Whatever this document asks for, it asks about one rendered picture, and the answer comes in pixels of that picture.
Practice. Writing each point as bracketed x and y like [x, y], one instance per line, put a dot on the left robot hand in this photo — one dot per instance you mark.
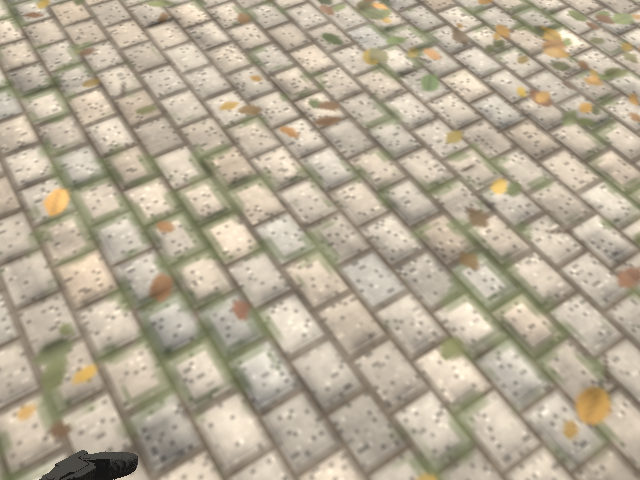
[97, 466]

